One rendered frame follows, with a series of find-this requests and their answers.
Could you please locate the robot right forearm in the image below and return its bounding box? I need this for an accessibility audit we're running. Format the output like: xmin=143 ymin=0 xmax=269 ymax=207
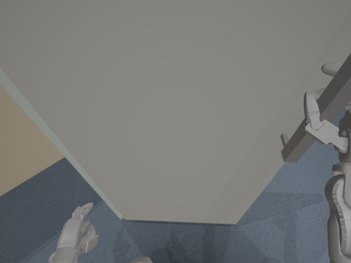
xmin=325 ymin=163 xmax=351 ymax=263

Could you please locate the handle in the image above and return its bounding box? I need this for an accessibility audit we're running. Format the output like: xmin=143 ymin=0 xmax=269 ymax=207
xmin=281 ymin=53 xmax=351 ymax=162

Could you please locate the robot right hand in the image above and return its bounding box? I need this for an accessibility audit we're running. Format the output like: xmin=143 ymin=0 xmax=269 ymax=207
xmin=302 ymin=61 xmax=351 ymax=163

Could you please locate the robot left forearm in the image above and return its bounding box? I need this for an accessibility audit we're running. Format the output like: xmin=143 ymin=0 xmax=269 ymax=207
xmin=48 ymin=247 xmax=78 ymax=263

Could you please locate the fridge door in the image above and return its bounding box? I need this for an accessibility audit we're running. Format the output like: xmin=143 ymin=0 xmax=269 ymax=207
xmin=0 ymin=0 xmax=351 ymax=224

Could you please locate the robot left hand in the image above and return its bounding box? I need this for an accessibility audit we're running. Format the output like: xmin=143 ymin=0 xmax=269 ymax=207
xmin=56 ymin=202 xmax=99 ymax=255

